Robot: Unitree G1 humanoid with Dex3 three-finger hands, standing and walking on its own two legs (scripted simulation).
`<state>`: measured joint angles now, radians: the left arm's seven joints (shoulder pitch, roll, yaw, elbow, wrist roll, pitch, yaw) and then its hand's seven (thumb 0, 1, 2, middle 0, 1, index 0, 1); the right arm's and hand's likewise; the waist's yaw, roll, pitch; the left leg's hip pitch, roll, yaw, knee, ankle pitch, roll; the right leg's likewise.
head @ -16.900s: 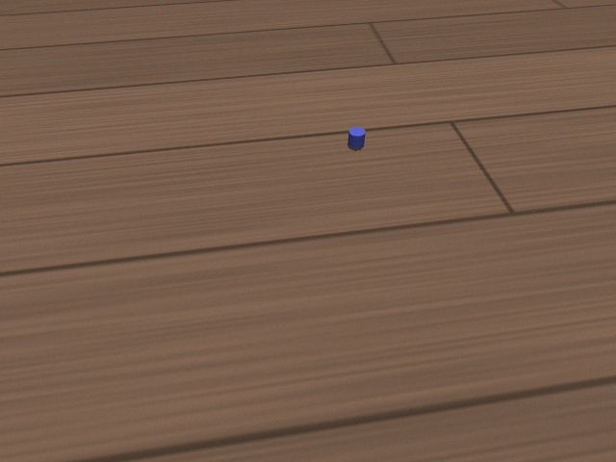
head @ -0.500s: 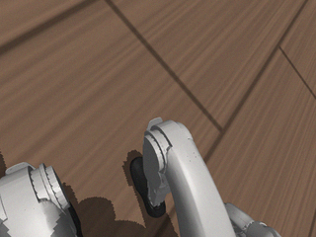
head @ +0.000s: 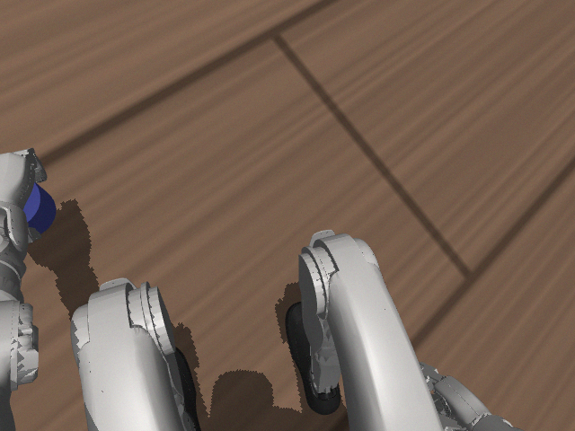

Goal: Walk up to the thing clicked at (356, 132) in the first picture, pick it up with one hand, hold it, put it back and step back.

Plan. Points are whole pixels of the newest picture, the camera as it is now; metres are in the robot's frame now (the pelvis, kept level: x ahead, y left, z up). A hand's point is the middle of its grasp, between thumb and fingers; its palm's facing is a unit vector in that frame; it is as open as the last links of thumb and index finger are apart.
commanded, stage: settle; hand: left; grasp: from above
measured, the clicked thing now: (13, 206) +0.45 +0.33 -0.21
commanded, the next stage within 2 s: lift in 0.20 s
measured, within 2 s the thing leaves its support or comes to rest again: neither
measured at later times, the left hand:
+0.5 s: hand out of the picture +0.44 +0.32 -0.12, palm faces -0.41 -0.08 -0.91, open 10.2 cm
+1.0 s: hand out of the picture +0.37 +0.31 +0.05, palm faces -0.40 -0.12 -0.91, open 10.2 cm
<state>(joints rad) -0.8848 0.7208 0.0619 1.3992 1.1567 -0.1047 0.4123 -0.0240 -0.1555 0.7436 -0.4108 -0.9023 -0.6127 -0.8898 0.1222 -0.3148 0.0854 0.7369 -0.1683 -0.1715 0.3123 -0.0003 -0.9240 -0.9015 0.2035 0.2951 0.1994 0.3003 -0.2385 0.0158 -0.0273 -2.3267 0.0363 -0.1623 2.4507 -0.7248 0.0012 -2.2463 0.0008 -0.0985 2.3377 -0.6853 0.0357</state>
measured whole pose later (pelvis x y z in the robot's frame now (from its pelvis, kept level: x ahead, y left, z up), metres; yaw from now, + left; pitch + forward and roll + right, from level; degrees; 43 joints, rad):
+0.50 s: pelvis -0.01 +0.00 +0.03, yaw +3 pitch +35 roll -8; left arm -0.89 0.69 0.07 1.27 1.19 -0.14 0.30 -0.02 -0.17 0.74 -0.46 -0.86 -0.66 -0.85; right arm 0.19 -0.28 0.02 0.73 -0.10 -0.05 0.17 0.00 -0.93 -0.90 0.20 0.30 0.20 0.30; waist -0.21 0.02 -0.09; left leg -2.28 0.02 -0.11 2.34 -0.68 0.01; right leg -2.20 -0.02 -0.06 2.26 -0.66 0.03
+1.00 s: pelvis -0.01 +0.00 +0.15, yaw +6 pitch +32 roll -6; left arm -0.55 0.57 -0.03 0.78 1.04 -0.06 0.09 -0.03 -0.17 0.72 -0.47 -0.83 -0.68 -0.82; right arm 0.16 -0.27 -0.03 0.64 0.00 0.03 0.06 0.00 -0.92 -0.90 0.21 0.30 0.20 0.30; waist -0.10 0.04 -0.18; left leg -1.88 0.03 -0.07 1.97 -0.64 0.01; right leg -1.83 -0.02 -0.05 1.90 -0.62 0.03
